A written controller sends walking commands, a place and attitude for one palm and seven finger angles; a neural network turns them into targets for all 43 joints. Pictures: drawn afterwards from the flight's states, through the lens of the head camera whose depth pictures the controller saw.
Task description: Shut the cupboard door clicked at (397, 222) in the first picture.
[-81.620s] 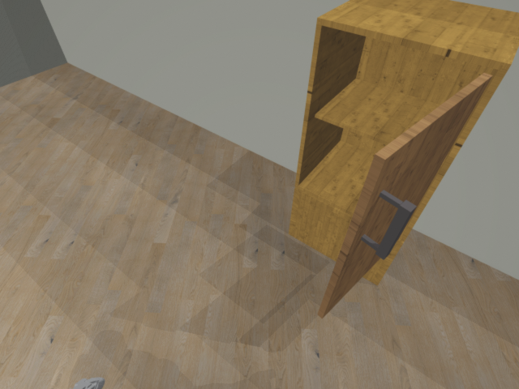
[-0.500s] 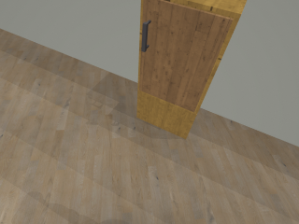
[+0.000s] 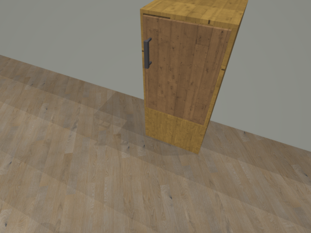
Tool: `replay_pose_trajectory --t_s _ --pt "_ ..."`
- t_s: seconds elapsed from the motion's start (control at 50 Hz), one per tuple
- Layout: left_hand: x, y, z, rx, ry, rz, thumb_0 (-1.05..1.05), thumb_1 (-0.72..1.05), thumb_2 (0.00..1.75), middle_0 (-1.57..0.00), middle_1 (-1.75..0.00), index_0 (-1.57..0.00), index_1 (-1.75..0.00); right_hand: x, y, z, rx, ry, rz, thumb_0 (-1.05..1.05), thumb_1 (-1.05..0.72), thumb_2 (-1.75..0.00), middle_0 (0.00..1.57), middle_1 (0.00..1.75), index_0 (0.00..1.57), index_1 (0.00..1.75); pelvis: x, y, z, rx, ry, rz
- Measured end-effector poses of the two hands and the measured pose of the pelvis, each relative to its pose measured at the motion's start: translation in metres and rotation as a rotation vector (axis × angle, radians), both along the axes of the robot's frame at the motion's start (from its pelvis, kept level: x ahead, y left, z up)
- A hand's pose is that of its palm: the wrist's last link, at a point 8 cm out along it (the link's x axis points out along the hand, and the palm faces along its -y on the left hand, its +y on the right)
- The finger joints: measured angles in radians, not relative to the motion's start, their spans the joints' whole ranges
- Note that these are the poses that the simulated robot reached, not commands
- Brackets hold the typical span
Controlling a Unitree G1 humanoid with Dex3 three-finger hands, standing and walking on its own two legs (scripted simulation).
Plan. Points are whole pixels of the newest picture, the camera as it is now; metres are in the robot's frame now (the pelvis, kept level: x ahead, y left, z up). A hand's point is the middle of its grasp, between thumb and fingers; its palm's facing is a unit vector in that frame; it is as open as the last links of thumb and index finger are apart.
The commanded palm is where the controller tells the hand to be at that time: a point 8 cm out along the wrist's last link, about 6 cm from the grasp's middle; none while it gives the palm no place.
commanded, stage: let the arm hang, fingers relaxed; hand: left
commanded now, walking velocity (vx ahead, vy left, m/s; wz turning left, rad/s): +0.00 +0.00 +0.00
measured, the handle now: (148, 53) +0.95 +0.09 +0.00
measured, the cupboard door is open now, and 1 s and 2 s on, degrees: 0 0 0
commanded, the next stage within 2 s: look to check the result in 0.18 s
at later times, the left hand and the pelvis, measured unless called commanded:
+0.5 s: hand out of the picture +0.03 +0.20 -0.17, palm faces +0.01 -0.97 -0.25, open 7.4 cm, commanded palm none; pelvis +0.02 +0.00 +0.00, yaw +0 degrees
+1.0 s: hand out of the picture +0.07 +0.20 -0.17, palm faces +0.01 -0.97 -0.26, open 7.4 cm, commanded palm none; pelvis +0.04 -0.01 +0.00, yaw +1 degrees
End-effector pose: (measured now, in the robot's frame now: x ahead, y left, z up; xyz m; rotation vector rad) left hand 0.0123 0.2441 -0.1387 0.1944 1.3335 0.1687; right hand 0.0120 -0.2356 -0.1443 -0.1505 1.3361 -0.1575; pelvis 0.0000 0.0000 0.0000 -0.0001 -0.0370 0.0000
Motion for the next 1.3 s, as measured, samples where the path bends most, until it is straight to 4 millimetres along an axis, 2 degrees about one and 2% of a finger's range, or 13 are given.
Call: replay_pose_trajectory --t_s 0.1,0.2,0.36,0.54,0.86,1.06,1.3 --pt "0.011 -0.01 -0.004 -0.031 -0.012 -0.01 0.0 0.9 0.9 -0.2 -0.3 -0.2 -0.29 0.002 -0.005 0.005 -0.021 0.006 -0.004 0.01 -0.9 -0.9 0.2 0.3 0.2 0.3 0.004 0.0 0.001 0.0 0.002 0.0" --pt "0.014 -0.012 -0.006 -0.043 0.001 -0.009 0.0 0.9 0.9 -0.2 -0.3 -0.2 -0.29 0.004 -0.007 0.007 -0.033 0.021 -0.006 0.01 -0.9 -0.9 0.2 0.3 0.2 0.3 0.008 0.0 0.001 -0.001 0.004 0.001" --pt "0.01 -0.004 -0.003 -0.019 0.036 0.005 0.0 0.9 0.9 -0.2 -0.3 -0.2 -0.29 0.01 -0.007 0.006 -0.03 0.033 0.002 0.01 -0.9 -0.9 0.2 0.3 0.2 0.3 0.015 0.0 0.002 -0.001 0.006 0.004" --pt "0.01 0.008 0.003 0.019 0.055 0.014 0.0 0.9 0.9 -0.2 -0.3 -0.2 -0.29 0.027 -0.009 0.004 -0.023 0.02 0.017 0.01 -0.9 -0.9 0.2 0.3 0.2 0.3 0.022 -0.001 0.003 0.0 0.008 0.005" --pt "0.04 0.006 0.005 0.023 0.0 -0.003 0.0 0.9 0.9 -0.2 -0.3 -0.2 -0.29 0.059 -0.031 0.013 -0.065 -0.029 0.039 0.01 -0.9 -0.9 0.2 0.3 0.2 0.3 0.032 -0.008 0.004 0.002 0.007 0.009" --pt "0.053 0.006 0.007 0.029 -0.016 -0.01 0.0 0.9 0.9 -0.2 -0.3 -0.2 -0.29 0.066 -0.04 0.015 -0.078 -0.029 0.045 0.01 -0.9 -0.9 0.2 0.3 0.2 0.3 0.038 -0.012 0.005 0.002 0.01 0.011" --pt "0.06 0.006 0.01 0.048 -0.013 -0.005 0.0 0.9 0.9 -0.2 -0.3 -0.2 -0.29 0.071 -0.042 0.012 -0.067 -0.016 0.05 0.01 -0.9 -0.9 0.2 0.3 0.2 0.3 0.045 -0.017 0.005 0.004 0.014 0.014"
